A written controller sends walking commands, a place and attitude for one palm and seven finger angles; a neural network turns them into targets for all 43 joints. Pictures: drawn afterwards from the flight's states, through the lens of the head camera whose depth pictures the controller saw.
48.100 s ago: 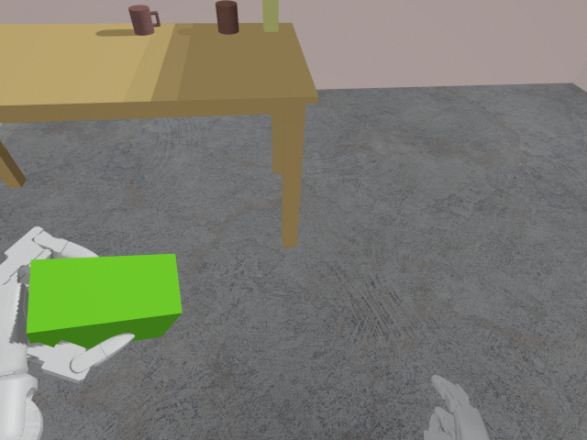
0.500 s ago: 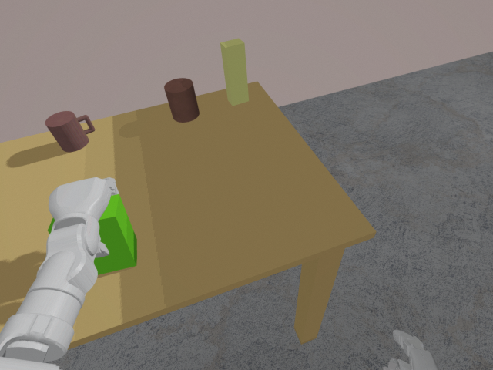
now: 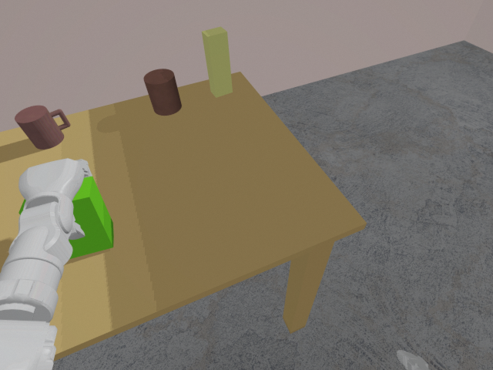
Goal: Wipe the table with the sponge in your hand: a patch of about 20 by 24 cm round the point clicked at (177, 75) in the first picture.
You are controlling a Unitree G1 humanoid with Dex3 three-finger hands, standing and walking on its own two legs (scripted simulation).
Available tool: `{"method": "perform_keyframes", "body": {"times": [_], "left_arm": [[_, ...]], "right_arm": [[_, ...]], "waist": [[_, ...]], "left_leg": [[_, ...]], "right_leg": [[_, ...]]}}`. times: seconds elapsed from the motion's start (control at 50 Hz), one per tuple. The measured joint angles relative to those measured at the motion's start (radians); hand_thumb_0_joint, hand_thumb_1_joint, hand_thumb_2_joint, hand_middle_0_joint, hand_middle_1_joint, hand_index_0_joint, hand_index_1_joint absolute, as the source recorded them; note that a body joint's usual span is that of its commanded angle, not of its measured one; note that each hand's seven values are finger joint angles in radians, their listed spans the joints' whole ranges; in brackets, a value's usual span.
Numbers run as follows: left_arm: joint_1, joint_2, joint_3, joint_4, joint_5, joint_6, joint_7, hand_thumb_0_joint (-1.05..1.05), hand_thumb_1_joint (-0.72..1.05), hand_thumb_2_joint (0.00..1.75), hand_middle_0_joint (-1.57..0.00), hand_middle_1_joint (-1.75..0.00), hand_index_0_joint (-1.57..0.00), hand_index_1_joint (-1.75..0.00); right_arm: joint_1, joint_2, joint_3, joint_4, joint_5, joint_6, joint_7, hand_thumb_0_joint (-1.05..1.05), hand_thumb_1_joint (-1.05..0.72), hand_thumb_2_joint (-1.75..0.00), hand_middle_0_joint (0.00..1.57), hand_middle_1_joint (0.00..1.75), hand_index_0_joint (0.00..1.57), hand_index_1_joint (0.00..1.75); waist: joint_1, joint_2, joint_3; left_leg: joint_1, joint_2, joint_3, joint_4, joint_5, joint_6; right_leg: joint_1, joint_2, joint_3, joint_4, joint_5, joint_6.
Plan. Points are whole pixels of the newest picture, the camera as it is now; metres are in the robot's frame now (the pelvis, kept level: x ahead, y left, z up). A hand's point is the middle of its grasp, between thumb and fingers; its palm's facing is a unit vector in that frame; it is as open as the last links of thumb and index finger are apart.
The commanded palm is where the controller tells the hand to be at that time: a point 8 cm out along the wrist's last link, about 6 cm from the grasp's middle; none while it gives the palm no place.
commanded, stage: wipe forward along the first lane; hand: left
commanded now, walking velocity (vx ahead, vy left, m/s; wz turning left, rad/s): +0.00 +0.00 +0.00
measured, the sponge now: (77, 227) +0.35 +0.34 +0.02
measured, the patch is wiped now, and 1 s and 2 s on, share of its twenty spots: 0.30 0.45 0.60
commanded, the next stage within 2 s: slide across to the middle lane in 0.34 s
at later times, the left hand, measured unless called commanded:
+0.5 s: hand (65, 184) +0.41 +0.37 +0.08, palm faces -0.11 +0.02 -0.99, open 10.5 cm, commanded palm +0.39 +0.34 +0.12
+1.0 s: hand (96, 173) +0.43 +0.31 +0.08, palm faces -0.05 +0.01 -1.00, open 10.5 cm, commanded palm +0.41 +0.29 +0.13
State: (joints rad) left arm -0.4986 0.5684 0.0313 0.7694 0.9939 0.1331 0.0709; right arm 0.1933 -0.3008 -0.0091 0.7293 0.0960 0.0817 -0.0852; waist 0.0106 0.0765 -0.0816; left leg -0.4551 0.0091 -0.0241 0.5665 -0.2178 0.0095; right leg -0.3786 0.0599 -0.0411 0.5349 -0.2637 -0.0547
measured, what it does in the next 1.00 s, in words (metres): stands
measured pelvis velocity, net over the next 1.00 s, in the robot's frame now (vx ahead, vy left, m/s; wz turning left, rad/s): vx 0.02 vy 0.03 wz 0.02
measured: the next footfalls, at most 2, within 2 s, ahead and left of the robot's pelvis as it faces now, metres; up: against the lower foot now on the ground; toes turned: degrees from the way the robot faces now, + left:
none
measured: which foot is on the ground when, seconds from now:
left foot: down 0.00-1.00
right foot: down 0.00-1.00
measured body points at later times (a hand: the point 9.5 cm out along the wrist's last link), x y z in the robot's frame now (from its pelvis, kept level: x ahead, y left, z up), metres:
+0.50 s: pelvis +0.01 +0.03 +0.00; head +0.04 +0.02 +0.45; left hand +0.41 +0.36 +0.13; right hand +0.11 -0.23 -0.13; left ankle +0.04 +0.12 -0.73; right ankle +0.00 -0.09 -0.73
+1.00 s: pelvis +0.02 +0.03 +0.00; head +0.05 +0.02 +0.45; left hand +0.43 +0.31 +0.13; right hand +0.17 -0.21 -0.12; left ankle +0.04 +0.12 -0.73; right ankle +0.00 -0.09 -0.73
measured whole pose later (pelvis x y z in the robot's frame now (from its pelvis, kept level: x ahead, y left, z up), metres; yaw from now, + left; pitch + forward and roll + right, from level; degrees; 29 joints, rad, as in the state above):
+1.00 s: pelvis +0.02 +0.03 +0.00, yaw +1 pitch +8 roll -1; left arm -0.70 0.43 -0.15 0.86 1.01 0.30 0.15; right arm 0.15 -0.25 0.00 0.74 0.08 0.08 -0.04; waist 0.01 0.06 -0.10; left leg -0.44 -0.04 -0.03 0.54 -0.23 0.04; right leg -0.35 0.01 -0.04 0.49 -0.27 -0.01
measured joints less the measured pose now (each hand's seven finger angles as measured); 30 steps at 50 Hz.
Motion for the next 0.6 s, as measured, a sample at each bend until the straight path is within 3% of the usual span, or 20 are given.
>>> {"method": "perform_keyframes", "body": {"times": [0.36, 0.6], "left_arm": [[-0.143, 0.010, -0.026, 0.142, 0.046, -0.016, 0.027, 0.02, -0.57, 1.03, -0.72, -1.28, -0.75, -1.28], [-0.174, -0.003, -0.083, 0.146, 0.045, 0.024, 0.059, 0.01, -0.57, 1.04, -0.71, -1.29, -0.74, -1.29]], "right_arm": [[0.023, 0.018, 0.001, -0.001, -0.004, 0.012, 0.017, 0.00, -0.90, -0.90, 0.20, 0.30, 0.20, 0.30], [0.044, 0.031, -0.008, 0.013, -0.008, 0.010, 0.027, 0.00, -0.90, -0.90, 0.20, 0.30, 0.20, 0.30]], "waist": [[-0.016, -0.015, -0.017], [-0.016, -0.014, -0.018]], "left_leg": [[-0.049, -0.023, 0.003, 0.005, 0.000, 0.024], [-0.053, -0.033, 0.007, 0.004, -0.004, 0.036]], "right_leg": [[-0.035, -0.023, 0.002, -0.018, 0.009, 0.030], [-0.034, -0.033, 0.006, -0.028, 0.009, 0.043]]}}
